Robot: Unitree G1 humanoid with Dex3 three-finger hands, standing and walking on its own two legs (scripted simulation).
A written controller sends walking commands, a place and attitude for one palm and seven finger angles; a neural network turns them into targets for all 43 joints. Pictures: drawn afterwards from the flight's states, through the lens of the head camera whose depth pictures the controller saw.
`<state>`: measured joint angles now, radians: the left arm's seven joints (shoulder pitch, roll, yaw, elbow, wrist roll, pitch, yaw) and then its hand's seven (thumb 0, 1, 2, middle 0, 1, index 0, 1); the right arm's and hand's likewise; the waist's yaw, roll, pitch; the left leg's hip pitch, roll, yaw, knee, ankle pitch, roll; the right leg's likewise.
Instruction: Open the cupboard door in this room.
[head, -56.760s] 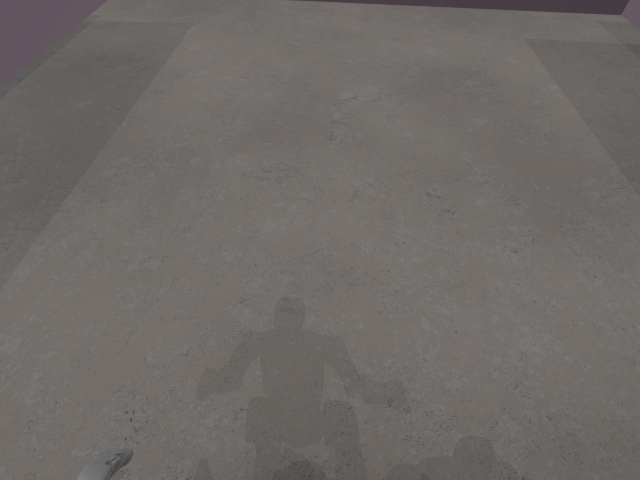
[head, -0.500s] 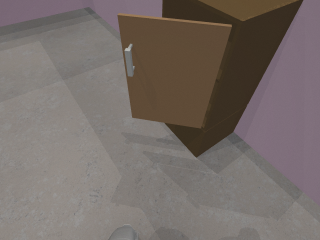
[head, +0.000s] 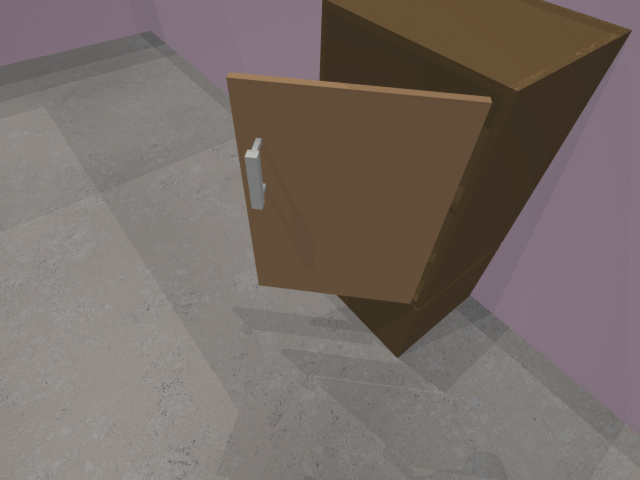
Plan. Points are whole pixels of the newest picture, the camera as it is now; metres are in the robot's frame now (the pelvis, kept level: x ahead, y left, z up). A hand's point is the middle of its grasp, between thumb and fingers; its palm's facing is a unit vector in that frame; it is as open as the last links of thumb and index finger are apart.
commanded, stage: come to a stop and stand still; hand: left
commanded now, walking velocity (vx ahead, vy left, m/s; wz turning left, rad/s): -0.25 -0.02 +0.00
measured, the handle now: (257, 174) +0.62 +0.15 +0.00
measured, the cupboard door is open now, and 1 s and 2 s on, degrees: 44 44 44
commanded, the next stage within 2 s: look again from close up in 1.52 s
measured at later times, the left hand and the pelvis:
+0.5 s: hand out of the picture +0.06 +0.19 -0.19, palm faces +0.01 -0.98 -0.21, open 7.4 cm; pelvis +0.01 +0.00 -0.01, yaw +0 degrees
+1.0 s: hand out of the picture +0.04 +0.16 -0.17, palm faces +0.00 -0.97 -0.23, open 7.3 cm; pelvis +0.02 -0.03 +0.00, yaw +0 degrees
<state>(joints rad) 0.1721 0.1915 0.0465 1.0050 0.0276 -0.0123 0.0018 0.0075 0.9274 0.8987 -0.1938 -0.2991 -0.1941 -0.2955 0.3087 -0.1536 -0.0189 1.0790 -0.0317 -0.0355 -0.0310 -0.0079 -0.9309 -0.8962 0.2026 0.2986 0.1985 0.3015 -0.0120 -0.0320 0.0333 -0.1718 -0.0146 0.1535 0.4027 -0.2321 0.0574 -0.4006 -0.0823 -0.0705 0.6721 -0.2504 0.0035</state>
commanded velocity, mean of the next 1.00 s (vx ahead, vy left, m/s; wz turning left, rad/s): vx -0.06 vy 0.02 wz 0.00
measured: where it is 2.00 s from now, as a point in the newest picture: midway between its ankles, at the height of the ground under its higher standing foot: outside the picture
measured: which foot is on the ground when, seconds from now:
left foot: down 0.00-1.00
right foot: up 0.00-0.02, down 0.04-1.00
